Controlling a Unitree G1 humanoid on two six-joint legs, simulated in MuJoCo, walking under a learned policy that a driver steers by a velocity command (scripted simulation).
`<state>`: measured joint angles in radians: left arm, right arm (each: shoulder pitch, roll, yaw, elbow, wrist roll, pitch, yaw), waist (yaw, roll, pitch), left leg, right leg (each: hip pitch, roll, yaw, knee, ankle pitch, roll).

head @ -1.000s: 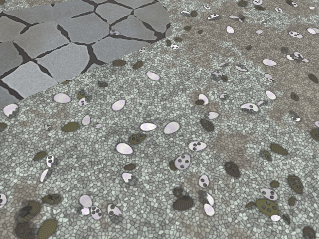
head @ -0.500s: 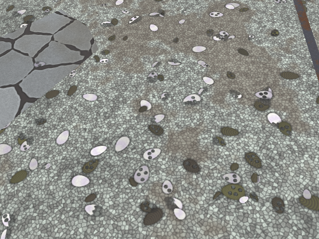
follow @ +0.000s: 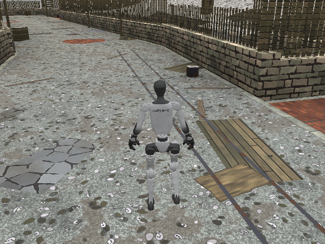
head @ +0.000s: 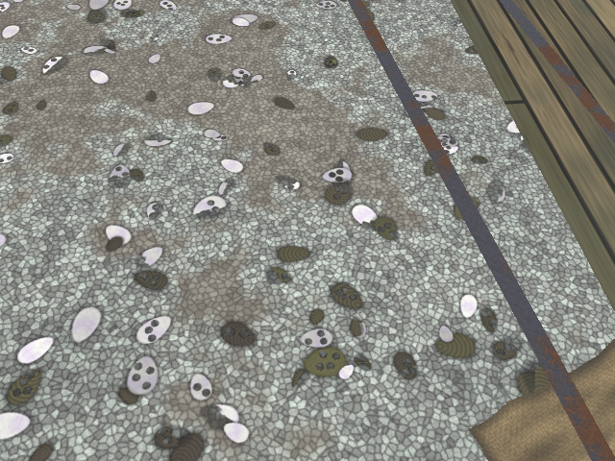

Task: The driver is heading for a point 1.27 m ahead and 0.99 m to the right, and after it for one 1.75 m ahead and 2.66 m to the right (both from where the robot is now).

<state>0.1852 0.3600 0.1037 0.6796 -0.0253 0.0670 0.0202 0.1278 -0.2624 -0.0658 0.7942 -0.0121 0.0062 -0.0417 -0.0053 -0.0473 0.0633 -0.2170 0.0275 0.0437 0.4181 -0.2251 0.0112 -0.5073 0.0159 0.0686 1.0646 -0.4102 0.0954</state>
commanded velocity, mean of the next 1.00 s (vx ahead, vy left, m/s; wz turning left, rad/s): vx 0.12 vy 0.00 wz -0.60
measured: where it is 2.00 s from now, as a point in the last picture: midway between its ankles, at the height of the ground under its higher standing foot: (567, 445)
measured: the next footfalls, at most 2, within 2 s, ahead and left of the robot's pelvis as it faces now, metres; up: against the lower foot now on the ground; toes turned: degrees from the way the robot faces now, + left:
right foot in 0.20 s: +0.03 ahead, -0.15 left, +0.00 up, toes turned -9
left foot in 0.68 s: +0.11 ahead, +0.06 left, +0.00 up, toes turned -29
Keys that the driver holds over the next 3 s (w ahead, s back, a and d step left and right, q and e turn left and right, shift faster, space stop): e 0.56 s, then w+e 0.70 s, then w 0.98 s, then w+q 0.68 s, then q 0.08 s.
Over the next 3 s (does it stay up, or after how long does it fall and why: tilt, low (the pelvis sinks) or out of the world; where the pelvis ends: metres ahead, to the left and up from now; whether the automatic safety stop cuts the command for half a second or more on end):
stays up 0.87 -0.90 0.00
